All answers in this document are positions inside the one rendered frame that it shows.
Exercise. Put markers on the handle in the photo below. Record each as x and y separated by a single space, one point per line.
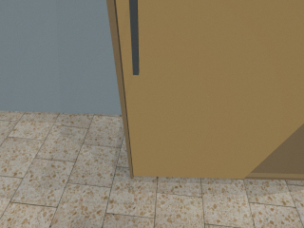
134 32

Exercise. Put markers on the wardrobe door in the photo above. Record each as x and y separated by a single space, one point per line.
288 158
220 84

